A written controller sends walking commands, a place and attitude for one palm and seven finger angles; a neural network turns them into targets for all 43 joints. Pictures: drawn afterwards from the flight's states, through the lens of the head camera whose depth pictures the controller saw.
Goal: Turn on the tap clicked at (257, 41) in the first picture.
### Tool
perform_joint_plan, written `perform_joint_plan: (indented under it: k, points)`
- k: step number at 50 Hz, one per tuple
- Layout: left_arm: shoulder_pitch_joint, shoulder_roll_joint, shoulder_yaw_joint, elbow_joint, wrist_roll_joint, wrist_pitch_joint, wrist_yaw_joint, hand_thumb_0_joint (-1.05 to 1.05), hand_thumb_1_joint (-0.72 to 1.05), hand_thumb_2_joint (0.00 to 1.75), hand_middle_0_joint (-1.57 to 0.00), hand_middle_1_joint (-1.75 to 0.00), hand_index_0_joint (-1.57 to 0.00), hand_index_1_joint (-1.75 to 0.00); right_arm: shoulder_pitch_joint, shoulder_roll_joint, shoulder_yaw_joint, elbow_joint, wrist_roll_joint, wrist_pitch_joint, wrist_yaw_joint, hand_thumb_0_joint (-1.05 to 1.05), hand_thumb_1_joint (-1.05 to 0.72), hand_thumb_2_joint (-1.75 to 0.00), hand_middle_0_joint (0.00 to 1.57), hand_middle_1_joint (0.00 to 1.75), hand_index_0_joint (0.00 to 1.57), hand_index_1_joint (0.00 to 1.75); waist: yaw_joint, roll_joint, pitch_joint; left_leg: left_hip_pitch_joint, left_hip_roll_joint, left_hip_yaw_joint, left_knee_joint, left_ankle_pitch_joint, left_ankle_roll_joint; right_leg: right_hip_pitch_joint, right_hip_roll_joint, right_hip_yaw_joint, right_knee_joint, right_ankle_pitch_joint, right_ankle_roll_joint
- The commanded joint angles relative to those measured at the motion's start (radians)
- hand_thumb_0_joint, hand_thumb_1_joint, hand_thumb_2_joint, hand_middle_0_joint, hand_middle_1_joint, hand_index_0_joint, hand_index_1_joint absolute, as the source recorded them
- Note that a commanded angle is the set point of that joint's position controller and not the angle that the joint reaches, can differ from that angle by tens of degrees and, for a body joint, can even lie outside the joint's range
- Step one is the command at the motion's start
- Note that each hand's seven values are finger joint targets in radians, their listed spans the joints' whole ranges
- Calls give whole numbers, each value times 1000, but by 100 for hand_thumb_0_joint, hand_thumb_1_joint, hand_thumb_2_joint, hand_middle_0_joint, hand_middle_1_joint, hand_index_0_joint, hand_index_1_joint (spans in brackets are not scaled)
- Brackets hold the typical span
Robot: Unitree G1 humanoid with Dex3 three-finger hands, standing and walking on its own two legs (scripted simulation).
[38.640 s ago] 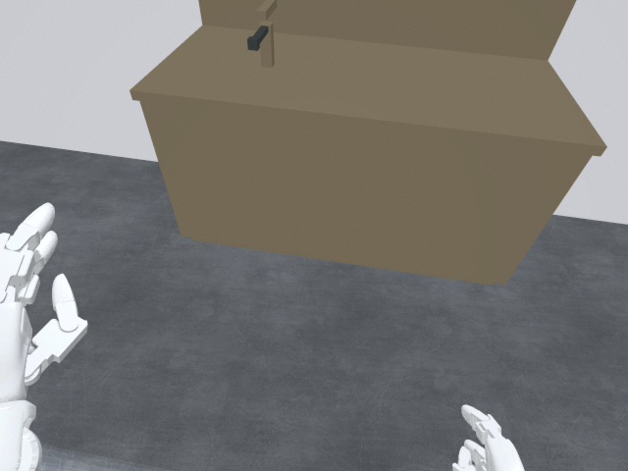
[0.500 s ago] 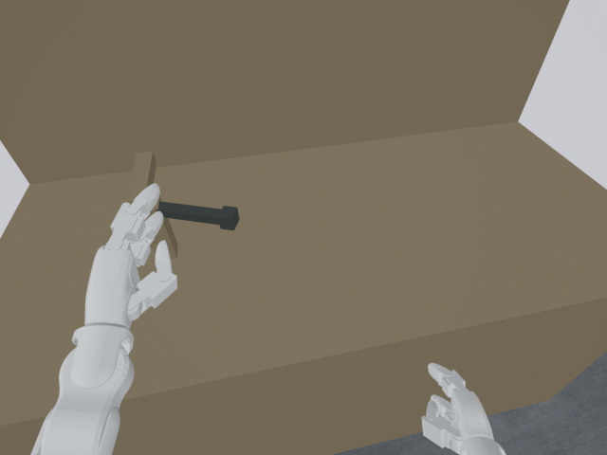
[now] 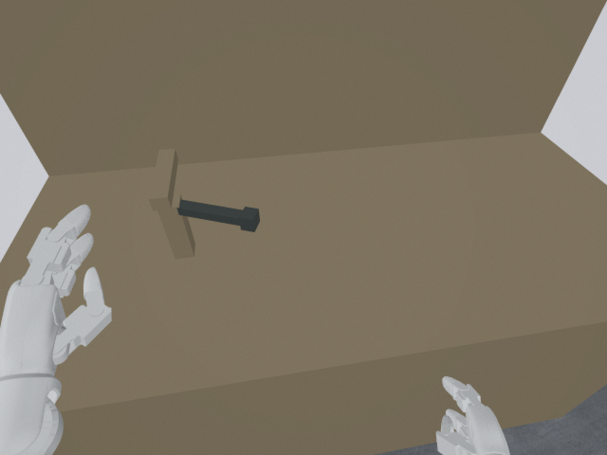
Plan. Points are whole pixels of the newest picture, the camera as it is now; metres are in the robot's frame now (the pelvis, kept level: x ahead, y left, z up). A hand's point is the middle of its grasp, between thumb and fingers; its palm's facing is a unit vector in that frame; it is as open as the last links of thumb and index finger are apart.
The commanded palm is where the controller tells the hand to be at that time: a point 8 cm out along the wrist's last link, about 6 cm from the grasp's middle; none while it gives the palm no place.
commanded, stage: draw the hand back beside the body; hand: left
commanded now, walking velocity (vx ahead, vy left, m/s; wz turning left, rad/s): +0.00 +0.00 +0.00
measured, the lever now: (249, 219) +0.45 +0.16 +0.07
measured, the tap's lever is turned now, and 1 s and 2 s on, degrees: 67 67 67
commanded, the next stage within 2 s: step back with the hand held close in 0.26 s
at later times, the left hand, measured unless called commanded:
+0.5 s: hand (95, 305) +0.19 +0.24 +0.17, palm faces +0.41 -0.84 -0.36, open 7.4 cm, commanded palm +0.15 +0.27 +0.17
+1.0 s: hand (49, 363) +0.14 +0.26 +0.15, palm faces +0.39 -0.81 -0.44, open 7.4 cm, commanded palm +0.09 +0.30 +0.17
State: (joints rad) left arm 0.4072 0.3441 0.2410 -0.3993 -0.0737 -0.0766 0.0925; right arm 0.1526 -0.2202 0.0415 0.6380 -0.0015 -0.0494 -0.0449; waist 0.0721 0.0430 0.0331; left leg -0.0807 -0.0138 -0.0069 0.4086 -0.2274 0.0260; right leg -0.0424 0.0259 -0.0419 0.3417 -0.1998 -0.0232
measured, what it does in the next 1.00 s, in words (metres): shifts its weight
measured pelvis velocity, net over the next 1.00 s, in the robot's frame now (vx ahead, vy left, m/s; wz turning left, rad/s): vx -0.07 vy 0.02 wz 0.00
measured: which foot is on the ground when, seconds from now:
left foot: down 0.00-1.00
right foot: down 0.00-1.00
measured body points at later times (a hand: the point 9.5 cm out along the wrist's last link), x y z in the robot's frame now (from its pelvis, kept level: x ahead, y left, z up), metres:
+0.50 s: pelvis -0.01 -0.01 +0.00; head -0.02 -0.02 +0.45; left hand +0.17 +0.28 +0.19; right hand +0.19 -0.22 -0.08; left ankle +0.00 +0.10 -0.74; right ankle +0.00 -0.11 -0.74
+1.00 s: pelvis -0.07 +0.02 -0.02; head -0.04 +0.02 +0.43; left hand +0.12 +0.30 +0.18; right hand +0.11 -0.22 -0.10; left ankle +0.00 +0.10 -0.75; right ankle +0.00 -0.11 -0.74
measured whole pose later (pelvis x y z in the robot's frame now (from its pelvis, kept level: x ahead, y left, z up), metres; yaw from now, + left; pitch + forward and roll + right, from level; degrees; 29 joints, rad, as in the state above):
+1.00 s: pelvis -0.07 +0.02 -0.02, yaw +0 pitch +1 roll -1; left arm 0.51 0.39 0.36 -0.55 -0.03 -0.18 0.15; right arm 0.21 -0.22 0.02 0.57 0.01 -0.05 -0.08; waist 0.02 0.01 0.04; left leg -0.41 -0.03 0.00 0.59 -0.20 0.06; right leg -0.38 0.01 -0.02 0.54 -0.18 0.00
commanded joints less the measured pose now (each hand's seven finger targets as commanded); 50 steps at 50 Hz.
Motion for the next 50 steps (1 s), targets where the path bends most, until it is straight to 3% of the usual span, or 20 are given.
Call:
perform_joint_plan:
  k: [1,4,7,10,17,19,20,21,22,24,29,32,33,34,38,42,43,46,48,50]
  points:
    - [-117,141,93,-218,-3,-65,16,0,90,90,-20,-30,-20,-30,-154,-115,-49,-164,3,-67,-15,0,-90,-90,20,30,20,30,-6,24,-73,-2,59,-69,-57,169,-6,-39,-42,39,-46,115,-26]
    - [-167,140,82,-213,2,-64,21,0,90,90,-20,-30,-20,-30,-158,-119,-49,-156,2,-71,-20,0,-90,-90,20,30,20,30,-11,38,-69,6,56,-73,-57,158,-3,-49,-40,42,-48,104,-28]
    - [-158,142,83,-215,1,-64,23,0,90,90,-20,-30,-20,-30,-158,-117,-50,-157,1,-75,-24,0,-90,-90,20,30,20,30,-7,-11,-85,10,56,-72,-57,157,2,-38,-44,40,-44,101,-23]
    - [-137,148,95,-214,2,-66,25,0,90,90,-20,-30,-20,-30,-156,-113,-46,-152,-2,-75,-23,0,-90,-90,20,30,20,30,-2,29,-81,-1,51,-73,-57,163,-1,-27,-46,41,-43,109,-27]
    - [-126,155,105,-212,0,-69,23,0,90,90,-20,-30,-20,-30,-164,-109,-48,-158,0,-72,-23,0,-90,-90,20,30,20,30,-1,13,-74,-7,50,-67,-57,131,4,-31,-47,43,-54,85,-25]
    - [-182,191,130,-299,1,-84,28,0,90,90,-20,-30,-20,-30,-171,-111,-45,-164,-1,-76,-22,0,-90,-90,20,30,20,30,6,74,-105,-1,44,-71,-57,130,2,-15,-47,48,-55,88,-30]
    - [-301,332,279,-357,-18,-121,43,0,90,90,-20,-30,-20,-30,-155,-106,-33,-222,19,-65,-32,0,-90,-90,20,30,20,30,-22,45,-24,-54,65,-88,-17,75,19,-138,-97,170,-86,182,-19]
    - [-181,231,212,-223,-13,-123,34,0,90,90,-20,-30,-20,-30,-142,-93,-28,-177,7,-52,-35,0,-90,-90,20,30,20,30,-29,-30,-18,-63,60,-99,8,72,20,-157,-121,155,-81,221,-15]
    - [-110,181,176,-182,-8,-116,25,0,90,90,-20,-30,-20,-30,-122,-99,-39,-189,8,-43,-32,0,-90,-90,20,30,20,30,-33,-77,-63,-50,68,-97,28,106,17,-158,-133,163,-60,265,-12]
    - [-54,156,151,-177,-7,-120,16,0,90,90,-20,-30,-20,-30,-120,-111,-46,-208,7,-33,-34,0,-90,-90,20,30,20,30,-34,-30,-113,-42,76,-85,39,177,21,-163,-137,147,-25,323,-3]
    - [23,174,164,-239,-5,-121,23,0,90,90,-20,-30,-20,-30,-107,-124,-60,-243,15,-15,-39,0,-90,-90,20,30,20,30,-30,-42,-198,-66,104,-99,40,266,22,-165,-132,123,35,293,5]
    - [45,210,200,-287,-4,-124,35,0,90,90,-20,-30,-20,-30,-105,-124,-67,-263,17,-13,-43,0,-90,-90,20,30,20,30,-31,-65,-179,-114,100,-107,51,191,19,-208,-138,141,34,221,1]
    - [29,247,227,-328,-2,-132,41,0,90,90,-20,-30,-20,-30,-111,-129,-69,-260,15,-13,-46,0,-90,-90,20,30,20,30,-34,-26,-183,-124,102,-113,45,166,22,-213,-141,149,40,200,-7]
    - [34,222,210,-333,1,-136,44,0,90,90,-20,-30,-20,-30,-104,-125,-68,-261,15,-13,-46,0,-90,-90,20,30,20,30,-37,-17,-165,-156,103,-123,40,110,23,-224,-136,145,42,149,-9]
    - [47,244,236,-375,9,-152,61,0,90,90,-20,-30,-20,-30,-90,-136,-78,-262,16,-28,-48,0,-90,-90,20,30,20,30,-45,18,-136,-232,105,-159,24,-98,29,-272,-129,155,50,-3,-20]
    - [73,208,223,-359,23,-163,70,0,90,90,-20,-30,-20,-30,-66,-142,-80,-257,12,-49,-52,0,-90,-90,20,30,20,30,-48,47,-125,-327,135,-205,-43,-261,46,-253,-82,116,107,-89,4]
    - [72,219,233,-370,26,-164,72,0,90,90,-20,-30,-20,-30,-69,-147,-81,-251,12,-53,-54,0,-90,-90,20,30,20,30,-51,84,-133,-341,149,-229,-83,-298,51,-233,-67,101,138,-93,8]
    - [58,187,217,-345,42,-164,77,0,90,90,-20,-30,-20,-30,-53,-146,-83,-242,9,-61,-57,0,-90,-90,20,30,20,30,-50,59,-126,-422,175,-255,-108,-347,71,-170,-42,91,202,-56,22]
    - [37,207,227,-359,47,-161,79,0,90,90,-20,-30,-20,-30,-54,-147,-84,-233,8,-63,-58,0,-90,-90,20,30,20,30,-56,40,-124,-430,163,-243,-88,-353,68,-170,-53,109,196,-49,15]
    - [22,179,206,-358,52,-163,79,0,90,90,-20,-30,-20,-30,-44,-142,-81,-229,7,-64,-55,0,-90,-90,20,30,20,30,-57,27,-113,-448,154,-228,-52,-382,70,-187,-68,126,183,-65,7]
